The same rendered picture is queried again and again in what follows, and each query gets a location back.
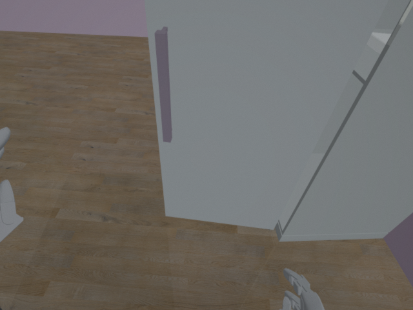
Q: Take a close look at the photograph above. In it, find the robot left hand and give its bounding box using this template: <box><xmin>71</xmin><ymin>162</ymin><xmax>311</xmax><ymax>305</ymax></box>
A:
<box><xmin>0</xmin><ymin>127</ymin><xmax>23</xmax><ymax>242</ymax></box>

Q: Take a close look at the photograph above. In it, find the handle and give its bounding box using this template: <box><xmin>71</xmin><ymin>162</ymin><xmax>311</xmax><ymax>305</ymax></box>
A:
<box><xmin>155</xmin><ymin>26</ymin><xmax>172</xmax><ymax>143</ymax></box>

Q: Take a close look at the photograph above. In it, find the fridge door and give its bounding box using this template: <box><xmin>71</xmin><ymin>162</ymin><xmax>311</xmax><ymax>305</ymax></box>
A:
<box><xmin>145</xmin><ymin>0</ymin><xmax>388</xmax><ymax>230</ymax></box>

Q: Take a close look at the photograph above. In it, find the robot right hand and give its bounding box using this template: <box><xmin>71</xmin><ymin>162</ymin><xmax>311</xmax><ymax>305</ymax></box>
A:
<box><xmin>280</xmin><ymin>268</ymin><xmax>325</xmax><ymax>310</ymax></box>

